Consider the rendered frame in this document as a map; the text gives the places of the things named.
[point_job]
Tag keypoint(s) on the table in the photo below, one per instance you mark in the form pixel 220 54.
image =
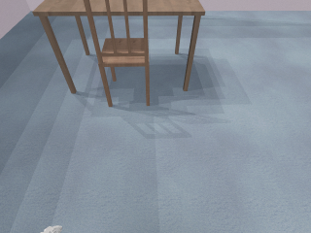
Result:
pixel 155 8

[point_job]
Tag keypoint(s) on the chair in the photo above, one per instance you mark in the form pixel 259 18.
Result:
pixel 121 52

